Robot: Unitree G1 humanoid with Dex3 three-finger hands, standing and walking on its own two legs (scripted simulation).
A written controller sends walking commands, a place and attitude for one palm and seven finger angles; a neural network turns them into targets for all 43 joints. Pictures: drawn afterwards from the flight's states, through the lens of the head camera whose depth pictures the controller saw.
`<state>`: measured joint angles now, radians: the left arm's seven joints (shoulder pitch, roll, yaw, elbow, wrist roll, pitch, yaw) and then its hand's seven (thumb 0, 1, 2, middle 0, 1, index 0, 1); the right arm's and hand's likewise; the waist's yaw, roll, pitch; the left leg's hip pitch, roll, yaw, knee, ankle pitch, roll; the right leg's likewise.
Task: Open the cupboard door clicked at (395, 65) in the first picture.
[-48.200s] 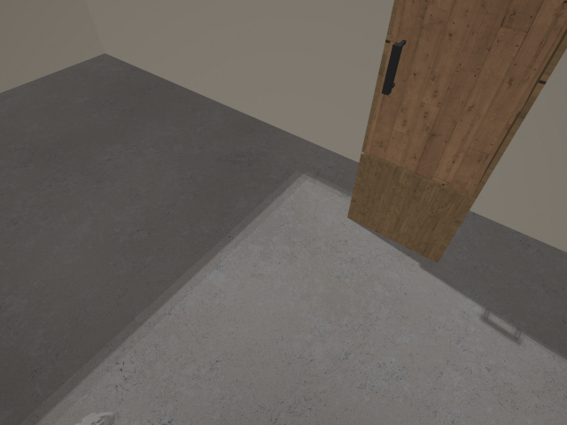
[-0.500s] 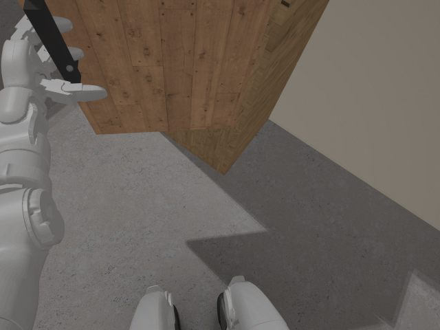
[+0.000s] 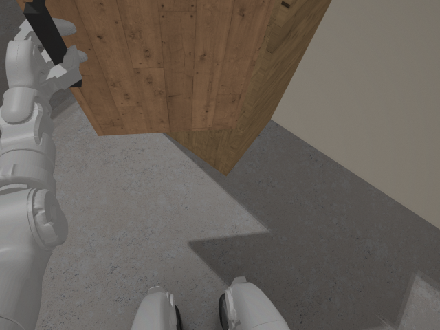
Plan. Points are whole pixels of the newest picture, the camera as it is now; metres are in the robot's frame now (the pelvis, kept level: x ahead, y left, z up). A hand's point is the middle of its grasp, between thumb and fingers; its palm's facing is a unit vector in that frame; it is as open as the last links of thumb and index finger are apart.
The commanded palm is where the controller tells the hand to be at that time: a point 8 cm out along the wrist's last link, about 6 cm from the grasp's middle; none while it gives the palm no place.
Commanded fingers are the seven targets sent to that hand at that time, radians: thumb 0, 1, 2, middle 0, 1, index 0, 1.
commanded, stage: pull the door open along its arc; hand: left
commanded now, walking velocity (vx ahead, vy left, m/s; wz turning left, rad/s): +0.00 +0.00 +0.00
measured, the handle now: (59, 41) +0.60 +0.21 +0.09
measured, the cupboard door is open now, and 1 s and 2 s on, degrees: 43 82 89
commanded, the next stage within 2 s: open thumb and fingers to let go in 1.08 s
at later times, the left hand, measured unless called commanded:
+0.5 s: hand (74, 90) +0.50 +0.18 +0.08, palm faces -0.01 -1.00 -0.02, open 5.9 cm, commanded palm +0.44 +0.22 +0.08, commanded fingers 0.00 0.90 0.90 -0.40 -1.35 -0.40 -1.35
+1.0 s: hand (154, 184) +0.33 +0.06 +0.09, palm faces +0.39 -0.92 +0.01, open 6.3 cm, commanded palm +0.26 +0.10 +0.08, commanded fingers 0.00 0.90 0.90 -0.40 -1.35 -0.40 -1.35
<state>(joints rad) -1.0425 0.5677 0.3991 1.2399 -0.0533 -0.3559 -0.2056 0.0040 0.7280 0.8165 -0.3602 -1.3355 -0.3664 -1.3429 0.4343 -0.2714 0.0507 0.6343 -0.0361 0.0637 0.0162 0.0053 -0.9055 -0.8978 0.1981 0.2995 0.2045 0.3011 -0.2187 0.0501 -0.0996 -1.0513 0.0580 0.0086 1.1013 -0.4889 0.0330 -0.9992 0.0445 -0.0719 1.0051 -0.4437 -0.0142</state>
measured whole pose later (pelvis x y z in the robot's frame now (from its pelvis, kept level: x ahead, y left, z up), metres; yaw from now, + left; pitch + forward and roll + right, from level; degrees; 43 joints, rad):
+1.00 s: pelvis +0.01 -0.02 +0.02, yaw +3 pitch +12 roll -1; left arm -0.05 -0.13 -0.15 0.26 0.09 -0.25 0.55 0.02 0.69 0.75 -0.29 -1.31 -0.31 -1.31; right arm 0.20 -0.17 0.00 0.54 -0.07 0.02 0.06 0.01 -0.91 -0.90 0.20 0.30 0.20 0.30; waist -0.01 0.04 -0.15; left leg -0.71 0.02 0.01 0.96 -0.47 0.00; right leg -0.69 0.01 -0.06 0.94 -0.47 -0.04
